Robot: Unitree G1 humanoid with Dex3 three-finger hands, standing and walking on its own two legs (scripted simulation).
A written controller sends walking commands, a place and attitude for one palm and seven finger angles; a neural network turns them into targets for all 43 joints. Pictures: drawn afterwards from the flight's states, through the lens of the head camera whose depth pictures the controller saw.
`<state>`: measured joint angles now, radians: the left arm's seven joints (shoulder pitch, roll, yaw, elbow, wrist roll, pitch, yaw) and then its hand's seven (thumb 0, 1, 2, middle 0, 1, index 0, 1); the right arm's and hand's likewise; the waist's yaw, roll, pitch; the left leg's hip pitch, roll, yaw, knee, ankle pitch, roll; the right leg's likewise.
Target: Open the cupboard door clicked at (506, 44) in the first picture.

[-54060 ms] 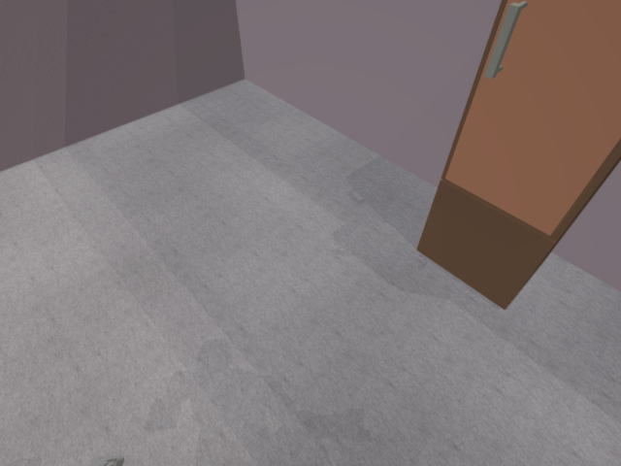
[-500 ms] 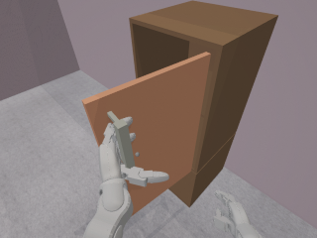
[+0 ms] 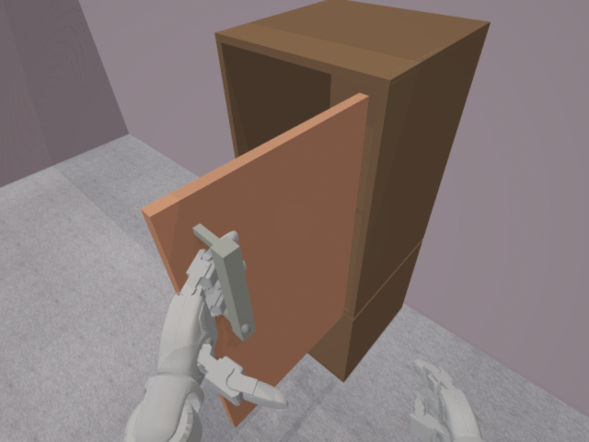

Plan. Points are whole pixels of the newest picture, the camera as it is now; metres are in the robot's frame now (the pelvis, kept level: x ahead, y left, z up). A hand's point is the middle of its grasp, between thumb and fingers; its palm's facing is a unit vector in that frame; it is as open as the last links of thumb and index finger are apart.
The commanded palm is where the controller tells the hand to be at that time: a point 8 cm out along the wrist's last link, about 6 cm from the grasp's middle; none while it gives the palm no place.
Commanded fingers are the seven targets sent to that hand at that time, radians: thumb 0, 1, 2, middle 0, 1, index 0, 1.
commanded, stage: slide the hand sideways off the handle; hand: left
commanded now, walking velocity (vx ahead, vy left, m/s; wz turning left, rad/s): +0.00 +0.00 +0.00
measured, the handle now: (225, 284) +0.27 +0.11 +0.13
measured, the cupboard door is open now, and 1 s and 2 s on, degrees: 88 86 86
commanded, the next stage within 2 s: draw the hand back to the body in 0.82 s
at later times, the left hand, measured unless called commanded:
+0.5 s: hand (205, 359) +0.17 +0.11 +0.13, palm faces +0.03 -1.00 -0.05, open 16.0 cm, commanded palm +0.12 +0.17 +0.14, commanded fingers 0.00 -0.50 0.30 -0.15 -0.30 -0.15 -0.30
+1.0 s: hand (155, 381) +0.15 +0.15 +0.12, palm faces +0.09 -0.99 -0.08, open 16.3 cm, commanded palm +0.10 +0.21 +0.14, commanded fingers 0.00 -0.50 0.30 -0.15 -0.30 -0.15 -0.30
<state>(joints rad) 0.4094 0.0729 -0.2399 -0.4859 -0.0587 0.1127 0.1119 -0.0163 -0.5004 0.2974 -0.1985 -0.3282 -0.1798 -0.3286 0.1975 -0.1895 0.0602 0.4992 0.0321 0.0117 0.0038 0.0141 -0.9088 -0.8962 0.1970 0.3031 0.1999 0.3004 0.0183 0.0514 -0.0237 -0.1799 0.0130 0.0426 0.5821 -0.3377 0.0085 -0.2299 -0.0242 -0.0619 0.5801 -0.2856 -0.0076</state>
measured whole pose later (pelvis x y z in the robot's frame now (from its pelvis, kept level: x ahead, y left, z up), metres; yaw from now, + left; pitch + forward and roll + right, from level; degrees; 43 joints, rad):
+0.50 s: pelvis +0.02 -0.01 -0.01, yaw +1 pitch -1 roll +0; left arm 0.70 0.17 -0.06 -0.62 -0.16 -0.02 -0.04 -0.02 -0.50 0.30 -0.25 -0.34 -0.21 -0.33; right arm 0.25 -0.21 0.04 0.50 0.05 -0.15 -0.03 0.01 -0.91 -0.90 0.20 0.30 0.20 0.30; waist 0.02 0.07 -0.07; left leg -0.25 0.04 0.02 0.66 -0.39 -0.01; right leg -0.29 -0.01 -0.09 0.64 -0.34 -0.03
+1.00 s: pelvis +0.02 -0.01 -0.01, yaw +2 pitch +0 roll -1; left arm 0.76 0.19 0.08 -0.58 -0.24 -0.10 -0.17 -0.02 -0.50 0.30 -0.16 -0.30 -0.16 -0.31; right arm 0.23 -0.22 0.03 0.56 0.08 -0.32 -0.07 0.02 -0.91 -0.90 0.20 0.30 0.20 0.30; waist 0.06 0.08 -0.08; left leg -0.29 0.03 -0.01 0.71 -0.42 0.00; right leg -0.30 -0.01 -0.11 0.66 -0.36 -0.02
